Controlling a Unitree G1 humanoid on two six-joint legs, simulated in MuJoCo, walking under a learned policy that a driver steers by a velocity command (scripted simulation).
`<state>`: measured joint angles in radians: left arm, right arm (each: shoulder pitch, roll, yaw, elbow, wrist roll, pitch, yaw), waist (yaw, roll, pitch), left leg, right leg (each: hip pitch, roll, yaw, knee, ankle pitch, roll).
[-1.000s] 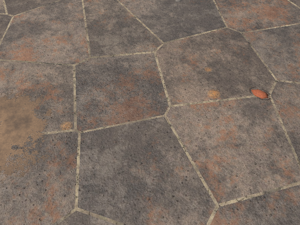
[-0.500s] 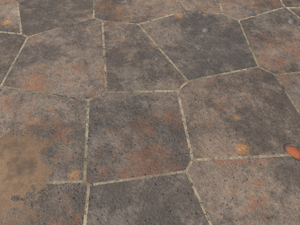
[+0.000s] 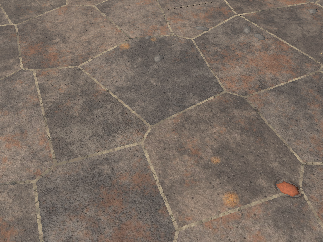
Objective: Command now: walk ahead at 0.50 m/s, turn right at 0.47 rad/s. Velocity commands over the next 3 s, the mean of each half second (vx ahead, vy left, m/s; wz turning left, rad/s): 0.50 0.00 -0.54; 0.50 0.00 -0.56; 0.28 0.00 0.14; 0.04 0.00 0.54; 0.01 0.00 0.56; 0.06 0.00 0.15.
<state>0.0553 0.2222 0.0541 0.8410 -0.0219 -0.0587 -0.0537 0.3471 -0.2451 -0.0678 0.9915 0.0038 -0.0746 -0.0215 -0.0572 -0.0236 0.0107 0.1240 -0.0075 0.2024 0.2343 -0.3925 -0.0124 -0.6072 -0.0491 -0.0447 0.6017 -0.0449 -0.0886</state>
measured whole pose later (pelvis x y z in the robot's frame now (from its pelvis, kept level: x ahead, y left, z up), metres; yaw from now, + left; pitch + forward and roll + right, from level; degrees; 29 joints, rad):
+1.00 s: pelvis +0.53 -0.12 +0.00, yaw -34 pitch +2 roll +2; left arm 0.07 0.26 0.06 0.62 -0.02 -0.03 -0.05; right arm 0.34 -0.30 -0.08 0.87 0.02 -0.07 0.00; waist -0.10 -0.03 0.03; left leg 0.08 0.03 0.23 0.26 -0.37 -0.04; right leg -0.61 -0.07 -0.01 0.64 -0.10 -0.06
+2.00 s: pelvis +0.76 -0.32 +0.00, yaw -9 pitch +3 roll +0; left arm 0.17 0.28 0.08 0.76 0.02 -0.01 0.01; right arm 0.15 -0.32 -0.09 0.61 0.01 0.05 -0.03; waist -0.01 0.04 0.01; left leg -0.45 -0.11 -0.19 0.64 -0.31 0.02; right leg -0.34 0.02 0.06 0.54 -0.23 0.01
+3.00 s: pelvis +0.78 -0.29 +0.00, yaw +12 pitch +0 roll +0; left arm 0.26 0.25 0.04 0.77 -0.01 -0.02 0.02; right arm 0.24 -0.25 -0.05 0.74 0.01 -0.01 0.01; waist 0.00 0.01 -0.02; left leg -0.27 -0.03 0.01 0.64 -0.44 0.06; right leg -0.24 -0.03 0.00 0.59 -0.36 0.00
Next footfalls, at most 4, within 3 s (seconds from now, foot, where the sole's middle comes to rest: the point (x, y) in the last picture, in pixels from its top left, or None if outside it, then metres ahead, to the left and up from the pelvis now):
0.04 right None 0.20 -0.10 -0.76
0.52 left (151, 232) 0.51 0.05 -0.76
1.04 right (237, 200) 0.63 -0.33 -0.76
1.54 left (207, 152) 0.88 -0.24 -0.76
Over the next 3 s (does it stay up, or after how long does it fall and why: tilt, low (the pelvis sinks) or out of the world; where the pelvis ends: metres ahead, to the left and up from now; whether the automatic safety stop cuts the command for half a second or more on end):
stays up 0.78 -0.29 0.00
